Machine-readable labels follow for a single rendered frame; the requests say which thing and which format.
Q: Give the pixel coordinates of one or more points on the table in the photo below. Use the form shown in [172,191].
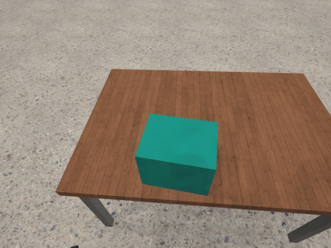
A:
[273,146]

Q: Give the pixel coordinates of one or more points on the carton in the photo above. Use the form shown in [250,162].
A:
[178,153]

